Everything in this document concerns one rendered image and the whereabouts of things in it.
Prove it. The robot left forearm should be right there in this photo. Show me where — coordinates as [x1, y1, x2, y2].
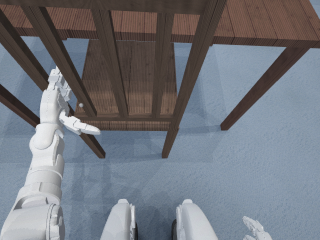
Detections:
[0, 122, 65, 240]

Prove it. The left robot hand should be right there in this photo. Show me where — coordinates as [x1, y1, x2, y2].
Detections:
[39, 66, 101, 135]

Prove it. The right robot hand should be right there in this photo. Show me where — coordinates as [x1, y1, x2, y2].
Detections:
[242, 216, 273, 240]

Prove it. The robot right shin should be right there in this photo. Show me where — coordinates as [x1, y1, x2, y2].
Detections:
[176, 199, 193, 240]

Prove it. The robot left upper arm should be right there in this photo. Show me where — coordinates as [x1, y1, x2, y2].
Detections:
[2, 203, 65, 240]

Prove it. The left robot thigh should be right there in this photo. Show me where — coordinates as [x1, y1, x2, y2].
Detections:
[100, 202, 136, 240]

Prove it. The chair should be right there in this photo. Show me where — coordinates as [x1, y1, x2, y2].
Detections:
[0, 0, 227, 159]

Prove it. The table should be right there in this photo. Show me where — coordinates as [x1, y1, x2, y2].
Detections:
[0, 0, 320, 131]

